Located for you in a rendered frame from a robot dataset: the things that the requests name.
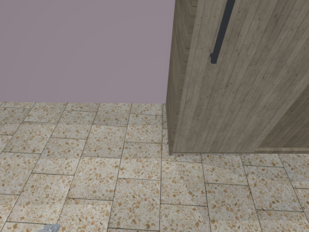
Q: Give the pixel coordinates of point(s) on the wardrobe door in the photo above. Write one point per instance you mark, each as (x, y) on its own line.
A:
(292, 130)
(262, 68)

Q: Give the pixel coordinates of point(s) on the handle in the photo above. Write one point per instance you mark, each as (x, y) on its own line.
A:
(224, 23)

